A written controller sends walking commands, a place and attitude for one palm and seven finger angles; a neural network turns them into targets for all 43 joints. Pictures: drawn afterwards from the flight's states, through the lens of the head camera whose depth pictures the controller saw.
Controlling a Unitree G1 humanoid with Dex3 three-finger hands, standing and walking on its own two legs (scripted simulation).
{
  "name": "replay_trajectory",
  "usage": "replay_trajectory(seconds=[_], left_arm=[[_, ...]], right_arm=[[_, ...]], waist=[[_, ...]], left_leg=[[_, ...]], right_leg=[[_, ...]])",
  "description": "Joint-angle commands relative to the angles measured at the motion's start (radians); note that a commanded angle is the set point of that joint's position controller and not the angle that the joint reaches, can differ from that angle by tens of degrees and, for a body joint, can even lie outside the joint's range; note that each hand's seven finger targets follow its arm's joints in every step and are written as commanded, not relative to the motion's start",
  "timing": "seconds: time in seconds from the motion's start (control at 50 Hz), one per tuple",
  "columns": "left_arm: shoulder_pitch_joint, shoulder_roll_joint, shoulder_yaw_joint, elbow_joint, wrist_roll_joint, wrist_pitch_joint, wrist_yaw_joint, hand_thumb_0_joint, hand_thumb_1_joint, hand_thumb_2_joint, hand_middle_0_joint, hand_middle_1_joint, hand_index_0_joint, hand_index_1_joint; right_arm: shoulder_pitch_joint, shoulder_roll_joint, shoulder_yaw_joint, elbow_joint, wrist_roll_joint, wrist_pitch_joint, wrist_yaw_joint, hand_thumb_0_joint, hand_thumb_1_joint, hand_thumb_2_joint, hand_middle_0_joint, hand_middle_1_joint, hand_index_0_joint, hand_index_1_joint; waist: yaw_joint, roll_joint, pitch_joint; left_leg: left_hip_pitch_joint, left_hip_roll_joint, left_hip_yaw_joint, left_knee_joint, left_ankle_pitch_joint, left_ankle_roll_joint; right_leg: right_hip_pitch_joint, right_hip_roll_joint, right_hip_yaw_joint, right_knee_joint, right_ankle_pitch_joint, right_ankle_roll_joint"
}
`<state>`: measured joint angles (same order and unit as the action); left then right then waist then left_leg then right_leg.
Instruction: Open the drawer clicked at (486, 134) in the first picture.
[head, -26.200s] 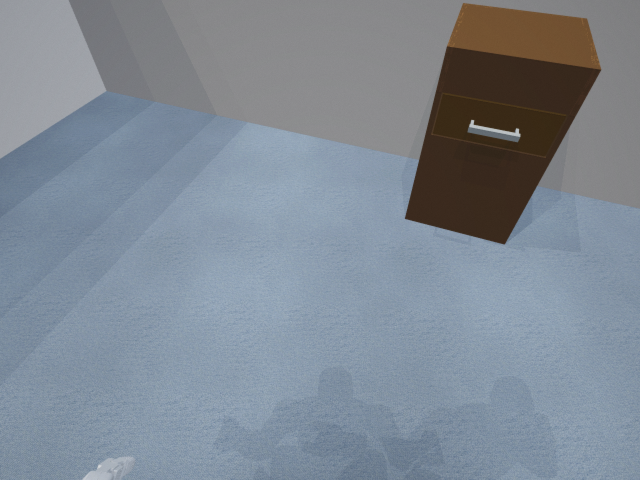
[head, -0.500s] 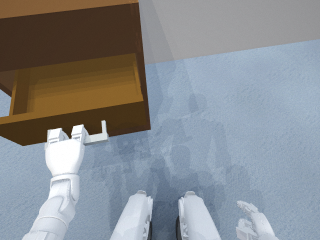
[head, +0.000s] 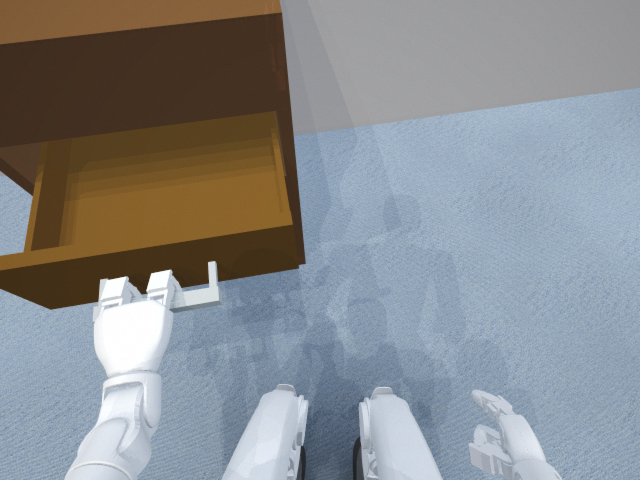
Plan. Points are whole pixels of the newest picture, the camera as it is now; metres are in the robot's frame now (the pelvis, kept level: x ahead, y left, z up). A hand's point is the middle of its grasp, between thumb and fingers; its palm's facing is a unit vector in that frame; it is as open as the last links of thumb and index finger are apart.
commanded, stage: pull the drawer open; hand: left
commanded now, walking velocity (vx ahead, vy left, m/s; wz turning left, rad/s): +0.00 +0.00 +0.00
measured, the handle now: (159, 291) +0.34 +0.26 -0.07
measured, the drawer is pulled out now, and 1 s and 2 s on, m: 0.19 0.24 0.28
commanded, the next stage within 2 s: none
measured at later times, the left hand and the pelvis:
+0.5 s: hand (154, 352) +0.26 +0.25 -0.09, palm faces -0.07 -0.07 -1.00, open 5.6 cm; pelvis +0.00 +0.00 +0.00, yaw +0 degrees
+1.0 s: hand (154, 377) +0.23 +0.24 -0.09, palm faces -0.09 -0.07 -0.99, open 5.6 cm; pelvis +0.00 -0.01 +0.00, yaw +1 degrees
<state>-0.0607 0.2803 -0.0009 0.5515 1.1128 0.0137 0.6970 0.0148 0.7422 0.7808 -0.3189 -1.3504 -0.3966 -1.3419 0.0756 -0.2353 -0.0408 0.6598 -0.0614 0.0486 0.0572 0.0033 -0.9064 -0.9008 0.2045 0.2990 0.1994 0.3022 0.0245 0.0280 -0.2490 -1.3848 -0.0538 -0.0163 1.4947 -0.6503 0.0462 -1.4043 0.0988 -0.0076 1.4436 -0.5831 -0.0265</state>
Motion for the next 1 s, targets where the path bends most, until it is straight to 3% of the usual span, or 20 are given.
replay_trajectory(seconds=[0.0, 0.06, 0.08, 0.16, 0.18, 0.22, 0.28, 0.44, 0.5, 0.54, 0.6, 0.66, 0.68, 0.76, 0.78, 0.86, 0.88, 0.9, 0.98], left_arm=[[0.067, 0.122, 0.070, -0.107, -0.008, -0.001, 0.039, 0.000, 0.900, 0.900, -0.400, -1.350, -0.400, -1.350], [0.085, 0.114, 0.063, -0.110, -0.011, -0.002, 0.039, 0.000, 0.900, 0.900, -0.400, -1.350, -0.400, -1.350], [0.096, 0.137, 0.091, -0.121, -0.016, -0.003, 0.039, 0.000, 0.900, 0.900, -0.400, -1.350, -0.400, -1.350], [0.114, 0.114, 0.061, -0.143, -0.006, 0.001, 0.039, 0.000, 0.900, 0.900, -0.400, -1.350, -0.400, -1.350], [0.124, 0.123, 0.078, -0.150, -0.011, 0.002, 0.039, 0.000, 0.900, 0.900, -0.400, -1.350, -0.400, -1.350], [0.123, 0.111, 0.061, -0.147, -0.010, 0.004, 0.037, 0.000, 0.900, 0.900, -0.400, -1.350, -0.400, -1.350], [0.155, 0.119, 0.077, -0.156, -0.013, 0.005, 0.037, 0.000, 0.900, 0.900, -0.400, -1.350, -0.400, -1.350], [0.197, 0.090, 0.045, -0.201, -0.008, 0.004, 0.038, 0.000, 0.900, 0.900, -0.400, -1.350, -0.400, -1.350], [0.229, 0.097, 0.052, -0.225, -0.004, 0.000, 0.041, 0.000, 0.900, 0.900, -0.400, -1.350, -0.400, -1.350], [0.233, 0.080, 0.033, -0.229, 0.003, 0.000, 0.042, 0.000, 0.900, 0.900, -0.400, -1.350, -0.400, -1.350], [0.239, 0.080, 0.032, -0.245, 0.007, 0.000, 0.045, 0.000, 0.900, 0.900, -0.400, -1.350, -0.400, -1.350], [0.256, 0.064, 0.021, -0.241, 0.007, -0.001, 0.046, 0.000, 0.900, 0.900, -0.400, -1.350, -0.400, -1.350], [0.246, 0.084, 0.039, -0.247, 0.008, -0.003, 0.047, 0.000, 0.900, 0.900, -0.400, -1.350, -0.400, -1.350], [0.264, 0.073, 0.028, -0.246, 0.010, -0.010, 0.048, 0.000, 0.900, 0.900, -0.400, -1.350, -0.400, -1.350], [0.275, 0.090, 0.048, -0.256, 0.009, -0.012, 0.049, 0.000, 0.900, 0.900, -0.400, -1.350, -0.400, -1.350], [0.278, 0.061, 0.016, -0.255, 0.015, -0.006, 0.048, 0.000, 0.900, 0.900, -0.400, -1.350, -0.400, -1.350], [0.280, 0.078, 0.032, -0.263, 0.016, -0.006, 0.049, 0.000, 0.900, 0.900, -0.400, -1.350, -0.400, -1.350], [0.290, 0.058, 0.011, -0.270, 0.015, -0.005, 0.047, 0.000, 0.900, 0.900, -0.400, -1.350, -0.400, -1.350], [0.312, 0.072, 0.028, -0.271, 0.005, -0.006, 0.043, 0.000, 0.900, 0.900, -0.400, -1.350, -0.400, -1.350]], right_arm=[[0.020, -0.133, -0.047, -0.105, 0.002, -0.039, -0.011, 0.000, -0.900, -0.900, 0.200, 0.300, 0.200, 0.300], [0.013, -0.131, -0.047, -0.107, 0.001, -0.041, -0.013, 0.000, -0.900, -0.900, 0.200, 0.300, 0.200, 0.300], [0.012, -0.131, -0.047, -0.108, 0.001, -0.042, -0.013, 0.000, -0.900, -0.900, 0.200, 0.300, 0.200, 0.300], [0.005, -0.131, -0.045, -0.117, 0.002, -0.039, -0.013, 0.000, -0.900, -0.900, 0.200, 0.300, 0.200, 0.300], [0.003, -0.130, -0.047, -0.119, 0.001, -0.039, -0.013, 0.000, -0.900, -0.900, 0.200, 0.300, 0.200, 0.300], [0.004, -0.130, -0.045, -0.118, 0.002, -0.039, -0.015, 0.000, -0.900, -0.900, 0.200, 0.300, 0.200, 0.300], [-0.001, -0.129, -0.045, -0.124, 0.001, -0.041, -0.016, 0.000, -0.900, -0.900, 0.200, 0.300, 0.200, 0.300], [-0.005, -0.126, -0.045, -0.133, -0.001, -0.041, -0.021, 0.000, -0.900, -0.900, 0.200, 0.300, 0.200, 0.300], [-0.012, -0.125, -0.043, -0.140, -0.004, -0.039, -0.022, 0.000, -0.900, -0.900, 0.200, 0.300, 0.200, 0.300], [-0.015, -0.124, -0.043, -0.141, -0.005, -0.039, -0.023, 0.000, -0.900, -0.900, 0.200, 0.300, 0.200, 0.300], [-0.021, -0.122, -0.040, -0.142, -0.007, -0.040, -0.023, 0.000, -0.900, -0.900, 0.200, 0.300, 0.200, 0.300], [-0.022, -0.121, -0.040, -0.144, -0.009, -0.044, -0.025, 0.000, -0.900, -0.900, 0.200, 0.300, 0.200, 0.300], [-0.028, -0.121, -0.039, -0.145, -0.011, -0.045, -0.027, 0.000, -0.900, -0.900, 0.200, 0.300, 0.200, 0.300], [-0.033, -0.118, -0.037, -0.142, -0.011, -0.048, -0.030, 0.000, -0.900, -0.900, 0.200, 0.300, 0.200, 0.300], [-0.036, -0.117, -0.037, -0.144, -0.014, -0.049, -0.031, 0.000, -0.900, -0.900, 0.200, 0.300, 0.200, 0.300], [-0.042, -0.116, -0.036, -0.148, -0.011, -0.050, -0.033, 0.000, -0.900, -0.900, 0.200, 0.300, 0.200, 0.300], [-0.040, -0.115, -0.036, -0.150, -0.011, -0.051, -0.034, 0.000, -0.900, -0.900, 0.200, 0.300, 0.200, 0.300], [-0.047, -0.114, -0.035, -0.154, -0.011, -0.051, -0.033, 0.000, -0.900, -0.900, 0.200, 0.300, 0.200, 0.300], [-0.044, -0.112, -0.033, -0.154, -0.012, -0.054, -0.040, 0.000, -0.900, -0.900, 0.200, 0.300, 0.200, 0.300]], waist=[[0.028, -0.023, -0.408], [0.024, -0.040, -0.401], [0.038, -0.033, -0.415], [0.030, -0.026, -0.401], [0.040, -0.011, -0.416], [0.028, -0.038, -0.403], [0.040, -0.025, -0.410], [0.035, -0.049, -0.419], [0.048, -0.018, -0.429], [0.037, -0.024, -0.409], [0.043, -0.003, -0.418], [0.034, -0.034, -0.394], [0.039, -0.021, -0.393], [0.038, -0.032, -0.390], [0.049, -0.017, -0.396], [0.036, -0.036, -0.379], [0.044, -0.014, -0.379], [0.046, -0.007, -0.391], [0.045, -0.045, -0.388]], left_leg=[[0.290, 0.026, -0.028, -0.189, 0.369, -0.015], [0.278, 0.024, -0.025, -0.183, 0.355, -0.013], [0.271, 0.022, -0.024, -0.182, 0.368, -0.013], [0.296, 0.024, -0.031, -0.188, 0.371, -0.016], [0.297, 0.024, -0.031, -0.189, 0.386, -0.017], [0.290, 0.026, -0.030, -0.186, 0.367, -0.015], [0.293, 0.024, -0.031, -0.188, 0.390, -0.016], [0.322, 0.029, -0.033, -0.189, 0.406, -0.017], [0.334, 0.028, -0.034, -0.192, 0.426, -0.020], [0.340, 0.030, -0.034, -0.193, 0.417, -0.020], [0.348, 0.031, -0.039, -0.193, 0.427, -0.021], [0.333, 0.030, -0.037, -0.193, 0.396, -0.018], [0.327, 0.029, -0.038, -0.191, 0.401, -0.018], [0.317, 0.026, -0.033, -0.188, 0.375, -0.018], [0.320, 0.026, -0.035, -0.188, 0.388, -0.018], [0.316, 0.027, -0.035, -0.190, 0.351, -0.017], [0.319, 0.027, -0.041, -0.195, 0.365, -0.019], [0.324, 0.026, -0.034, -0.193, 0.353, -0.017], [0.305, 0.025, -0.035, -0.191, 0.354, -0.014]], right_leg=[[0.309, -0.038, 0.002, -0.153, 0.350, -0.035], [0.313, -0.038, 0.011, -0.158, 0.353, -0.033], [0.329, -0.037, 0.013, -0.153, 0.367, -0.036], [0.304, -0.037, 0.011, -0.153, 0.358, -0.036], [0.312, -0.037, 0.008, -0.149, 0.366, -0.038], [0.307, -0.038, 0.009, -0.153, 0.356, -0.034], [0.316, -0.038, 0.007, -0.149, 0.379, -0.039], [0.320, -0.042, 0.007, -0.149, 0.403, -0.036], [0.323, -0.042, 0.011, -0.143, 0.419, -0.041], [0.306, -0.042, 0.010, -0.147, 0.404, -0.040], [0.296, -0.042, 0.005, -0.142, 0.399, -0.043], [0.296, -0.042, 0.005, -0.152, 0.381, -0.041], [0.292, -0.042, 0.007, -0.149, 0.383, -0.044], [0.294, -0.044, 0.013, -0.151, 0.369, -0.041], [0.293, -0.043, 0.013, -0.148, 0.377, -0.045], [0.277, -0.044, 0.011, -0.155, 0.330, -0.040], [0.272, -0.043, 0.005, -0.150, 0.329, -0.045], [0.275, -0.046, 0.006, -0.154, 0.316, -0.042], [0.296, -0.044, 0.012, -0.158, 0.339, -0.042]])
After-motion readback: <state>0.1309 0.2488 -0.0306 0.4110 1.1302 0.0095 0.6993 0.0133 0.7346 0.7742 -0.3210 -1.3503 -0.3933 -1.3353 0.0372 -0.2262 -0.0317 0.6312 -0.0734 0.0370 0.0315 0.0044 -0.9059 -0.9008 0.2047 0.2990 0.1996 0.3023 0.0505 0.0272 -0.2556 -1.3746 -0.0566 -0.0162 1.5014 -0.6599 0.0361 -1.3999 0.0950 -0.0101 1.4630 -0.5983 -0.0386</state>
